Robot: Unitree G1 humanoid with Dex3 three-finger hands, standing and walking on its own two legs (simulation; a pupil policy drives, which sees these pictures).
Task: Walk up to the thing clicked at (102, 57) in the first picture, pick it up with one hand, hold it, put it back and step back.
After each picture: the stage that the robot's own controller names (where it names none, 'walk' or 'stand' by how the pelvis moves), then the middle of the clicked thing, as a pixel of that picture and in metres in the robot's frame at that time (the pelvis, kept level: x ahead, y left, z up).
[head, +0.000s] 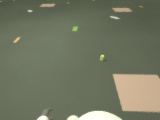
stand; (101, 57) +1.26 -0.23 -0.72
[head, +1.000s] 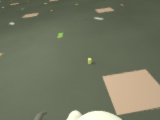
walk; (89, 61) +1.15 +0.12 -0.70
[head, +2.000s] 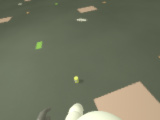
walk; (76, 79) +0.66 +0.29 -0.71
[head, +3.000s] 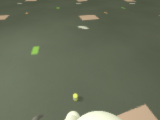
walk; (75, 97) +0.44 +0.19 -0.70
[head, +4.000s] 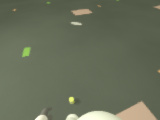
stand; (71, 100) +0.35 +0.22 -0.72
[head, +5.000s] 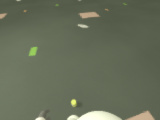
stand; (73, 103) +0.34 +0.19 -0.72
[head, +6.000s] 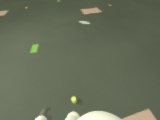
stand; (74, 100) +0.34 +0.20 -0.71
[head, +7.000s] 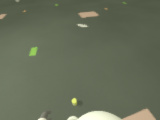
stand; (74, 102) +0.35 +0.19 -0.73
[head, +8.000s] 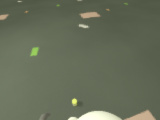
stand; (74, 102) +0.35 +0.19 -0.73
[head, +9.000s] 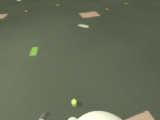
stand; (74, 102) +0.34 +0.19 -0.73
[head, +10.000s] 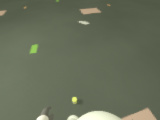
go down; (74, 100) +0.35 +0.18 -0.72
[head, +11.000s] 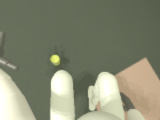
go down; (55, 60) +0.42 +0.24 -0.29
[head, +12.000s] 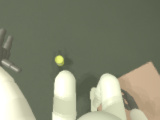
close in; (59, 61) +0.42 +0.24 -0.30
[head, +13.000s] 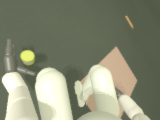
close in; (28, 58) +0.40 +0.29 -0.22
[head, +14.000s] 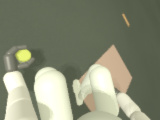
close; (24, 57) +0.39 +0.29 -0.22
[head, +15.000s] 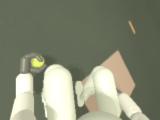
lift; (37, 62) +0.35 +0.26 -0.21
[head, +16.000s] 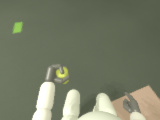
lift; (63, 75) +0.32 +0.19 -0.01
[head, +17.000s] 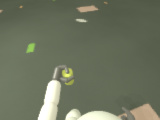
hold; (68, 76) +0.32 +0.16 +0.02
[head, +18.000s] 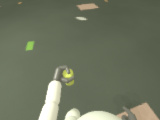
hold; (68, 77) +0.32 +0.16 +0.00
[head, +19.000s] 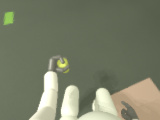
crouch; (63, 66) +0.39 +0.19 -0.07
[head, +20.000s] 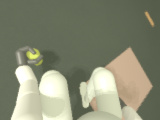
lower; (35, 57) +0.41 +0.28 -0.21
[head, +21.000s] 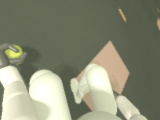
lower; (16, 55) +0.41 +0.31 -0.22
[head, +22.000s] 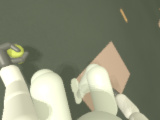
lower; (17, 54) +0.41 +0.31 -0.23
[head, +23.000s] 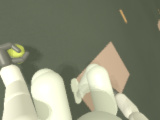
lower; (18, 54) +0.41 +0.30 -0.23
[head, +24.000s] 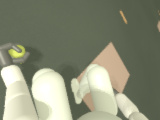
lower; (18, 54) +0.41 +0.30 -0.23
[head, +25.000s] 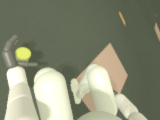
withdraw; (22, 56) +0.40 +0.29 -0.23
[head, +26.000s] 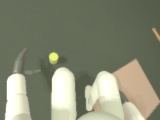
stand; (53, 58) +0.42 +0.26 -0.27
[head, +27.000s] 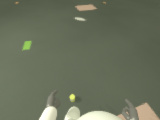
stand; (72, 98) +0.36 +0.17 -0.64
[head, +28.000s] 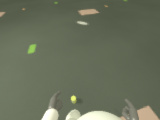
stand; (73, 99) +0.37 +0.19 -0.67
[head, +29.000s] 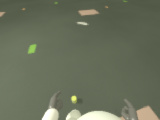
stand; (74, 99) +0.37 +0.18 -0.67
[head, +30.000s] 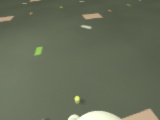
stand; (77, 99) +0.40 +0.17 -0.72
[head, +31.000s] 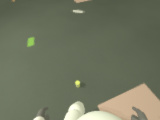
walk; (77, 84) +0.49 +0.19 -0.69
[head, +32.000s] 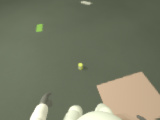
walk; (80, 66) +0.75 +0.16 -0.69
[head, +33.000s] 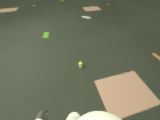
stand; (80, 64) +0.99 +0.19 -0.70
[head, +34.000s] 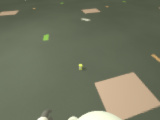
stand; (80, 67) +0.98 +0.19 -0.73
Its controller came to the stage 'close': yes
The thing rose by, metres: 0.71
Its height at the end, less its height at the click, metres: +0.00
